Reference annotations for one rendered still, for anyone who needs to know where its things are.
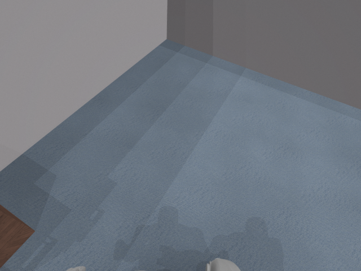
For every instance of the cabinet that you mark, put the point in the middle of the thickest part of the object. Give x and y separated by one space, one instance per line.
13 234

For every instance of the right robot thigh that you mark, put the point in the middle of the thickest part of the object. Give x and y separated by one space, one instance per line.
221 265

